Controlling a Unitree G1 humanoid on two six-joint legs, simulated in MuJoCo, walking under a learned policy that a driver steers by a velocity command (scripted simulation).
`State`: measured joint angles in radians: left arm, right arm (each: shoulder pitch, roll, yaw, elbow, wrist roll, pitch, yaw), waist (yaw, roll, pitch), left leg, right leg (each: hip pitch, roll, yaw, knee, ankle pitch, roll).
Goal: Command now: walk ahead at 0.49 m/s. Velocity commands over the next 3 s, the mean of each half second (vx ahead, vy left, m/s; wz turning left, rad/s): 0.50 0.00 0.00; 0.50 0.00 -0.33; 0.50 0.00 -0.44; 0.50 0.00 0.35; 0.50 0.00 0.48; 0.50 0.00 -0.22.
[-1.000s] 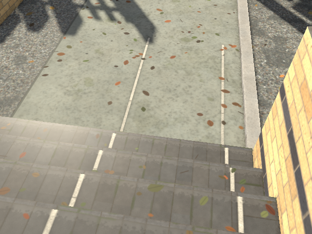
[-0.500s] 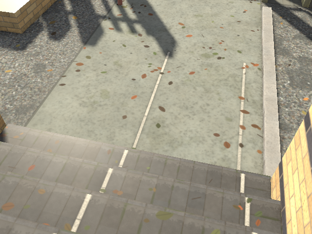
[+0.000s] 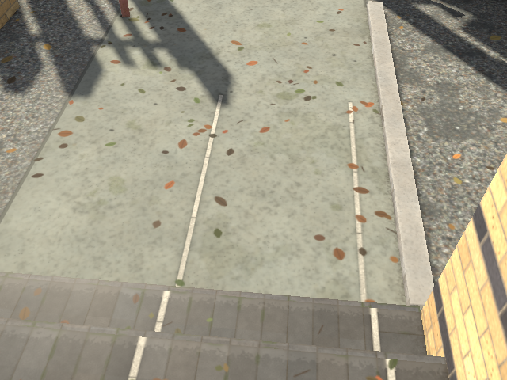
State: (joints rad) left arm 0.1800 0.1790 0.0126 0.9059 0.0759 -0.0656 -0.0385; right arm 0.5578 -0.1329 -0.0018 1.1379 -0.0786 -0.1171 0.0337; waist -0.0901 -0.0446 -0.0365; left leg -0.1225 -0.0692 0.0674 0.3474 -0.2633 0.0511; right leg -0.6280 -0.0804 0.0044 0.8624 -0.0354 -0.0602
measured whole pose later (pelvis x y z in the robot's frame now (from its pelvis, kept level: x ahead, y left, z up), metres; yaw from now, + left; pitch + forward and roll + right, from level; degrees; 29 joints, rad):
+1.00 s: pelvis +0.48 -0.01 -0.25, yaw -13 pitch +0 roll +5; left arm 0.18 0.19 -0.02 0.90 0.09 -0.03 -0.08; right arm 0.64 -0.05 0.08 1.15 -0.12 -0.12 -0.02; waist -0.08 -0.07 -0.01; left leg -0.11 0.02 0.29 0.88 -0.75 -0.01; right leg -0.58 -0.13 0.04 0.58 0.41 -0.10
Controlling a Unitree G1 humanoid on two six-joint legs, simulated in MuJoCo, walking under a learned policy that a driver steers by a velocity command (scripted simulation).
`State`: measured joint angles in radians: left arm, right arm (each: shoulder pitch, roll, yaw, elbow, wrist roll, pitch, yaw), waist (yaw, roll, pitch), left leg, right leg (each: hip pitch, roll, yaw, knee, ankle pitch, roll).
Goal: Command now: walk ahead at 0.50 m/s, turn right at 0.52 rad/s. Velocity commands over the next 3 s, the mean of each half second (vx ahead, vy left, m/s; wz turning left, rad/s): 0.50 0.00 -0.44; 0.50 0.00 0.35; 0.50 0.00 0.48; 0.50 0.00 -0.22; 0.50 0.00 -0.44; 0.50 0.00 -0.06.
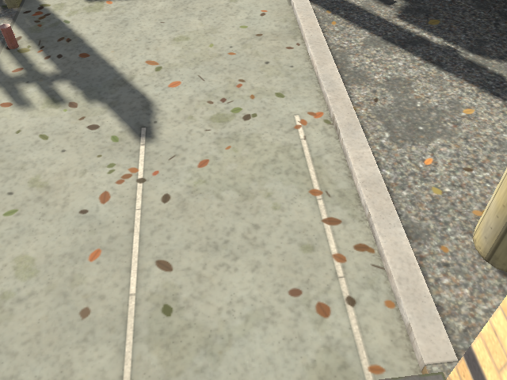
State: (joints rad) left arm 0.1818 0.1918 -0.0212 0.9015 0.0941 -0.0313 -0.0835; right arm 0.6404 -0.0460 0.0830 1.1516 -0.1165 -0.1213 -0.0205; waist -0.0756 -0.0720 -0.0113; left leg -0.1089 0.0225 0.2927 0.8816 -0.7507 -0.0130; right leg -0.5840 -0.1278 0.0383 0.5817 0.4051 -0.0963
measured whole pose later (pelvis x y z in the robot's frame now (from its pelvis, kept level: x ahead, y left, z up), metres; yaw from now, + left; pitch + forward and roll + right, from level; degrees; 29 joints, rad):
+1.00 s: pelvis +0.63 -0.06 -0.39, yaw +2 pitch +2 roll +3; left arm 0.01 0.20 -0.07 0.77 0.06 -0.07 -0.06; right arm 0.64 -0.11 0.05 1.09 -0.03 -0.12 0.02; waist -0.18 -0.06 -0.07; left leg -0.22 -0.22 -0.12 1.12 -0.90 0.12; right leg -0.50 -0.05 0.08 0.42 0.32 0.00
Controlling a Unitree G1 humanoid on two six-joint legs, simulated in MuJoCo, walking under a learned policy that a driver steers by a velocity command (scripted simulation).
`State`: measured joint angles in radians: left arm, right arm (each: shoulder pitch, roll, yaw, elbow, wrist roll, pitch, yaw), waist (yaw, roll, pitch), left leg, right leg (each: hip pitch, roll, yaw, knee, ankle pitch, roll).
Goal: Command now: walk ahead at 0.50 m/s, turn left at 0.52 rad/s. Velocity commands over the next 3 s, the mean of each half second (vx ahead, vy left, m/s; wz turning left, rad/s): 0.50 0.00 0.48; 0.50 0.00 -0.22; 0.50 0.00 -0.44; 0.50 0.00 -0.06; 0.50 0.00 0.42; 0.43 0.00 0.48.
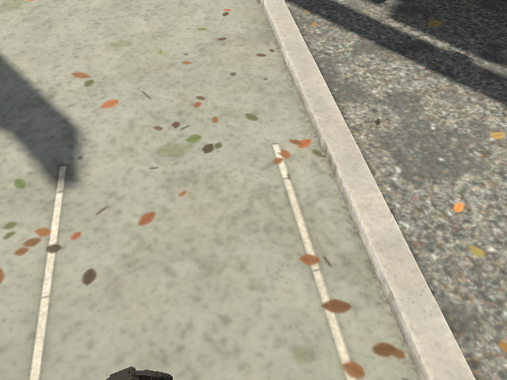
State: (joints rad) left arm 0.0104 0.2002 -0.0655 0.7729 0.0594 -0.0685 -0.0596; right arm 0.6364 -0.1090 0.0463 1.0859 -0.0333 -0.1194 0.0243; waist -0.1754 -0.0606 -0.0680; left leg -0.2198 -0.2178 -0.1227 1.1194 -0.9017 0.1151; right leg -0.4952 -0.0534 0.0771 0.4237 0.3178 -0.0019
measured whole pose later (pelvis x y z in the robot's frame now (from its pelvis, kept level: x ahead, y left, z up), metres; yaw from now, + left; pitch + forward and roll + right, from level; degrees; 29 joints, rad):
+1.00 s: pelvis +0.57 +0.09 -0.08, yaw +4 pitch +4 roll +1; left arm 0.03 0.22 0.07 0.80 -0.02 -0.05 -0.05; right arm 0.33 -0.23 -0.08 0.95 0.01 -0.07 -0.03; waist -0.06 -0.03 0.00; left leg 0.08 0.00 0.18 0.31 -0.45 0.00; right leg -0.60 0.00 -0.05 0.59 -0.06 -0.11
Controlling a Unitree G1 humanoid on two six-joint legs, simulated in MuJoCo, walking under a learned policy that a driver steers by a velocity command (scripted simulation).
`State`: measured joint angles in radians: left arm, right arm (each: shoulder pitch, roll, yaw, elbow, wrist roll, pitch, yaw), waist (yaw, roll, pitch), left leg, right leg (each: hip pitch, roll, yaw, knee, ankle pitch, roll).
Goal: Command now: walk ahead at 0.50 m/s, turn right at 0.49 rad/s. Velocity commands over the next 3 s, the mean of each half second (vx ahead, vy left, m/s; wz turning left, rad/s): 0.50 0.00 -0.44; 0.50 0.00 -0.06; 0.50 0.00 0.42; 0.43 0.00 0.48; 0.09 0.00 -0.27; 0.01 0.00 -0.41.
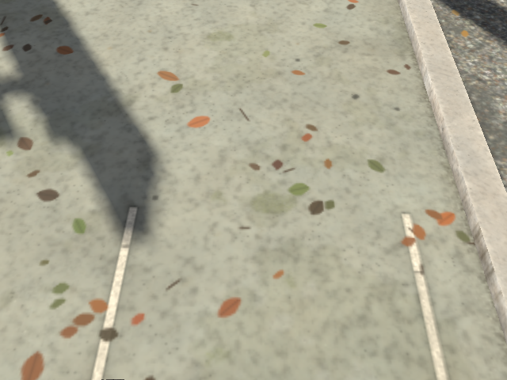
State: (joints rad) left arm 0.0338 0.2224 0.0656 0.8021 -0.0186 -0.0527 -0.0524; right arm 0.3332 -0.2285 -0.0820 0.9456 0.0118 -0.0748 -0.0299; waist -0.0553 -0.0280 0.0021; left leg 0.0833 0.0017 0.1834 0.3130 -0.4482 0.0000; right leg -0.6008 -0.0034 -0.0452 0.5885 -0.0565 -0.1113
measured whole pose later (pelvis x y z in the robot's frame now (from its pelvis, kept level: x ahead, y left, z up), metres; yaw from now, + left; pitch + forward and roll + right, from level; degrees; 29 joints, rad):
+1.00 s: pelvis +0.54 -0.08 +0.01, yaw -15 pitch +3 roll +1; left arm 0.01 0.23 0.05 0.66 -0.02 -0.09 -0.03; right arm 0.40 -0.27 -0.06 0.87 0.03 -0.07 0.00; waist -0.11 -0.03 0.01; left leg -0.01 -0.03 -0.01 0.32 -0.37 0.02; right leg -0.53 -0.03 0.01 0.49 -0.04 -0.03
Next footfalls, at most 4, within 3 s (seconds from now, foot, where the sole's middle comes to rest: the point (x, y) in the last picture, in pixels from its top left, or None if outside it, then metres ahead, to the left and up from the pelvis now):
0.02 right None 0.18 -0.09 -0.76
0.50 left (227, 370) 0.48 0.06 -0.76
1.04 right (335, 295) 0.68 -0.25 -0.76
1.56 left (244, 211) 0.98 -0.01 -0.76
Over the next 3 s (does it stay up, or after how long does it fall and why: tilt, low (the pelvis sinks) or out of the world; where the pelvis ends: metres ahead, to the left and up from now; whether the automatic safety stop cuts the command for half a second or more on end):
stays up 1.12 -0.10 0.02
